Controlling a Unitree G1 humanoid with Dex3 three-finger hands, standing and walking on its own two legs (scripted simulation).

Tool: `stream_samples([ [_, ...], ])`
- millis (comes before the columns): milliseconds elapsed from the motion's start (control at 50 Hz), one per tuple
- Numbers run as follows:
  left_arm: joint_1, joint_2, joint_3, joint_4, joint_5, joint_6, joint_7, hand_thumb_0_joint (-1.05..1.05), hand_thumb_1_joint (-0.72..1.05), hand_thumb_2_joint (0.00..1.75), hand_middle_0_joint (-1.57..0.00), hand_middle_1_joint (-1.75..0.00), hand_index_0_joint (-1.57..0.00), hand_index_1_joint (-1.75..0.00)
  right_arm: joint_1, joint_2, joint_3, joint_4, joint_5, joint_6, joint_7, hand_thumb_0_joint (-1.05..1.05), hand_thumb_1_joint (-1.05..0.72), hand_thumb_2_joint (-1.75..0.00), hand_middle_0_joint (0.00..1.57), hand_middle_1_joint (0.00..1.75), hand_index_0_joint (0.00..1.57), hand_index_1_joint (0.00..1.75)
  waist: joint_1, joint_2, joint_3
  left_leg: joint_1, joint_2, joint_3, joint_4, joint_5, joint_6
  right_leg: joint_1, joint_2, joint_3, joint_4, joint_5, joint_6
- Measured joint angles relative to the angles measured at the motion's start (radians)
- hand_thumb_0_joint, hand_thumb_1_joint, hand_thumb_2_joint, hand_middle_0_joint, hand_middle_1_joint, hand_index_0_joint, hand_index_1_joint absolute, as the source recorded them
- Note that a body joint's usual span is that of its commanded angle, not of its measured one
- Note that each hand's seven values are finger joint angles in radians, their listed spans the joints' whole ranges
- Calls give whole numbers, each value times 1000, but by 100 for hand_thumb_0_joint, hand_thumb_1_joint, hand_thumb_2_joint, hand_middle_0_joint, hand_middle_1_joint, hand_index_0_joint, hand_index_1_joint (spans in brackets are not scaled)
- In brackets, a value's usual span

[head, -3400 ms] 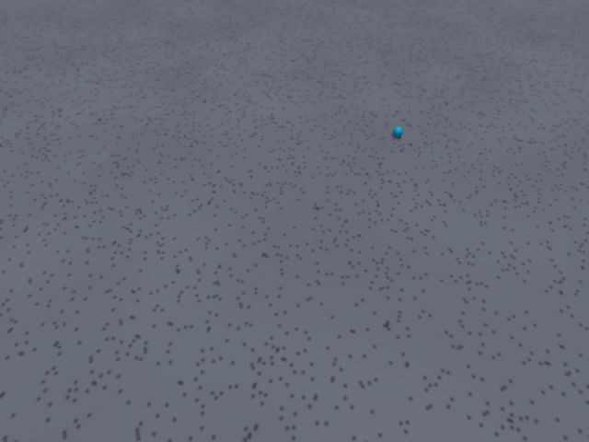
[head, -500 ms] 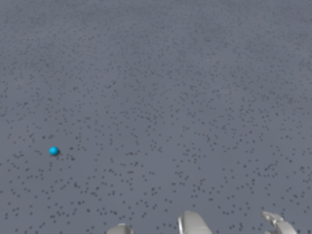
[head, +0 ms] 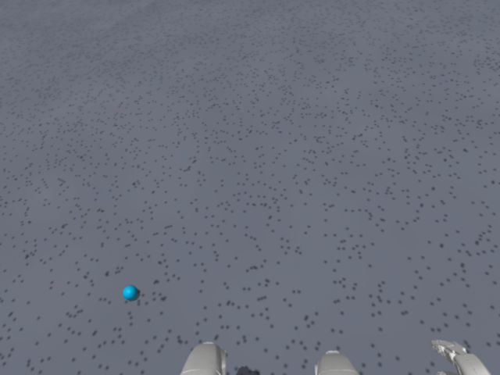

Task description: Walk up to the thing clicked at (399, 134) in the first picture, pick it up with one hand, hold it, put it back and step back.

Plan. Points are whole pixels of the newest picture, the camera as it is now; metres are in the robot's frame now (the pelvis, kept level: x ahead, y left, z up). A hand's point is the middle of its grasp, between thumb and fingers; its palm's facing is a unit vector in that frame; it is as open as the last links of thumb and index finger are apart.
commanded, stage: walk up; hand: left
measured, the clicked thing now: (129, 292) +0.54 +0.59 -0.71
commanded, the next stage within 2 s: none
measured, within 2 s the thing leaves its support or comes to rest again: neither
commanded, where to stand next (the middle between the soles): +0.09 +0.53 m, yaw -23 degrees
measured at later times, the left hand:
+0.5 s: hand out of the picture +0.11 +0.50 -0.12, palm faces -0.18 -0.80 -0.57, open 7.3 cm
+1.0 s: hand out of the picture +0.12 +0.79 -0.13, palm faces -0.22 -0.77 -0.60, open 7.4 cm
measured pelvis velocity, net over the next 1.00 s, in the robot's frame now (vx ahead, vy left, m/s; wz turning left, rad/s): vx -0.04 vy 0.49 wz -0.29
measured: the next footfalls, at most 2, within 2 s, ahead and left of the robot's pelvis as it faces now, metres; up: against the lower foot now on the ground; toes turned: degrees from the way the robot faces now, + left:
left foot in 0.10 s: +0.05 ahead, +0.26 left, +0.00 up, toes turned -1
right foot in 0.42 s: +0.09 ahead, +0.11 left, +0.00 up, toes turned -13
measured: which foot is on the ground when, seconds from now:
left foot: up 0.00-0.08, down 0.10-0.42, up 0.44-0.80, down 0.82-1.00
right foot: down 0.00-0.12, up 0.14-0.40, down 0.42-0.86, up 0.88-1.00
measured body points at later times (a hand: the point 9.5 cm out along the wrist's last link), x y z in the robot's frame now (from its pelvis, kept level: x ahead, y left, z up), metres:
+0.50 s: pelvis -0.01 +0.22 -0.01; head +0.04 +0.17 +0.43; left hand +0.11 +0.54 -0.08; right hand +0.01 -0.10 -0.14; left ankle +0.02 +0.31 -0.66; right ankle +0.05 +0.12 -0.70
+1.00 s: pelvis -0.04 +0.49 -0.01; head -0.01 +0.47 +0.44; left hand +0.13 +0.83 -0.10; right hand -0.10 +0.17 -0.13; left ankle -0.02 +0.57 -0.70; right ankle +0.00 +0.29 -0.63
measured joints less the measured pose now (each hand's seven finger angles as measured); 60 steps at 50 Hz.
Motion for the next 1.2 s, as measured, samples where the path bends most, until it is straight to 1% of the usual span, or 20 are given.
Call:
stream_samples([
  [100,1,56,23,-10,20,0,-9,0,89,89,-21,-30,-22,-30,-21,-48,-30,-16,-2,-3,6,1,-90,-90,21,30,20,30,21,-12,-2,93,9,44,-222,-91,18,-90,-51,86,75,-26,16],
  [140,-17,97,40,1,16,10,0,0,89,89,-21,-30,-22,-30,-21,-33,-39,-9,-12,-20,-5,1,-91,-90,21,30,20,30,26,-78,23,119,-42,101,-227,-152,-38,-133,-88,162,152,-57,-17],
  [180,-28,110,55,34,2,31,24,0,90,89,-21,-30,-22,-30,0,-9,-24,-5,-19,-37,-15,1,-91,-90,21,30,20,30,26,-104,32,113,-50,138,-186,-165,-42,-188,-20,192,329,-192,-43],
  [220,-40,98,45,68,-11,40,38,1,90,89,-21,-30,-21,-30,25,13,-8,12,-13,-37,-23,1,-91,-90,21,30,20,30,-3,-91,31,119,-49,135,-204,-152,-21,-214,46,118,457,-231,-56],
  [280,-38,81,32,79,-40,23,24,1,90,89,-20,-30,-21,-30,49,59,11,20,-16,-27,-35,1,-90,-90,21,30,20,30,-33,-110,38,153,-70,171,-294,-104,18,-232,92,7,505,-189,-54],
  [360,-31,29,6,59,-59,10,6,1,90,89,-21,-30,-21,-30,79,66,19,-2,-19,-24,-41,1,-90,-90,21,30,21,30,-57,-98,55,185,-102,226,-377,-62,58,-151,101,-127,292,-146,-45],
  [400,-14,3,-6,34,-57,-5,3,0,90,89,-21,-30,-21,-30,86,54,19,-18,-18,-12,-41,1,-90,-90,21,30,21,30,-56,-81,54,176,-115,257,-366,-66,77,-66,105,-153,87,-35,-56],
  [440,-5,-20,-9,11,-41,-19,8,0,90,89,-21,-30,-21,-30,70,41,14,-20,-7,-2,-45,1,-90,-90,21,30,21,30,-36,-42,80,139,-114,235,-263,-93,67,-30,127,-142,22,-11,-89],
  [480,-3,-29,-16,-7,-24,-10,14,0,90,89,-21,-30,-21,-30,61,43,14,-18,-3,10,-53,1,-90,-90,21,30,21,30,-24,-14,97,85,-131,167,-112,-147,36,-26,127,-136,45,-15,-88],
  [560,-2,-33,-14,-21,-18,3,17,0,90,89,-21,-30,-22,-30,60,38,17,-6,-6,28,-44,1,-90,-90,21,30,20,30,5,-5,68,-11,-112,97,114,-121,17,-16,70,-97,39,1,-62],
  [680,27,-2,5,-26,4,5,-2,0,89,89,-21,-30,-22,-30,16,-16,-8,-28,-9,23,-18,1,-90,-90,21,30,21,30,27,-10,26,-6,-32,28,105,-27,11,-82,-4,25,55,28,-23],
  [740,28,30,21,-24,14,10,-8,0,89,89,-21,-30,-22,-30,4,-45,-23,-30,-4,24,-15,1,-90,-90,21,30,20,30,36,-12,10,47,-19,42,15,-81,10,-140,-27,85,72,40,-13],
  [820,9,75,39,-28,18,13,-8,0,89,89,-21,-30,-22,-30,15,-84,-39,-22,2,25,-17,1,-91,-90,21,30,20,30,43,-9,4,140,-42,94,-159,-209,28,-210,-58,147,82,68,8],
  [840,-5,90,44,-22,18,18,-6,0,89,89,-21,-30,-22,-30,21,-81,-44,-14,1,18,-19,1,-91,-90,21,30,20,30,42,-28,14,156,-63,115,-181,-244,7,-220,-76,173,89,66,11],
  [860,-20,105,53,-6,15,27,0,0,89,89,-21,-30,-22,-30,26,-66,-43,-4,-3,9,-22,1,-91,-90,20,30,20,30,49,-67,35,166,-92,152,-166,-247,0,-228,-83,227,120,0,-10],
  [880,-24,110,62,14,9,39,11,0,89,89,-21,-30,-22,-30,42,-53,-35,-1,-10,1,-23,1,-91,-90,20,30,20,30,52,-83,37,165,-100,177,-144,-248,3,-250,-55,266,199,-98,-24],
  [920,-28,91,63,66,0,62,35,0,90,89,-21,-30,-21,-30,74,-32,-12,23,-8,-9,-28,1,-91,-90,20,30,20,30,24,-61,24,163,-86,179,-134,-242,21,-277,27,226,377,-187,-45],
  [1000,-28,73,44,116,-41,59,28,1,90,89,-20,-30,-21,-30,116,64,19,76,-13,-6,-44,1,-91,-90,21,30,20,30,-33,-112,9,212,-121,212,-298,-142,56,-272,108,128,505,-121,-57],
  [1100,-32,24,9,114,-57,45,13,1,90,89,-21,-30,-21,-30,171,95,28,75,-12,-26,-46,1,-90,-90,21,30,21,30,-57,-133,35,276,-166,262,-493,-33,110,-147,135,6,339,-114,-44],
  [1200,-43,-19,-18,96,-40,52,-7,0,90,89,-21,-30,-21,-30,186,76,11,75,-1,-38,-66,1,-90,-90,21,30,21,30,-59,-122,52,298,-208,327,-567,-1,147,-8,131,-14,144,-131,-50],
])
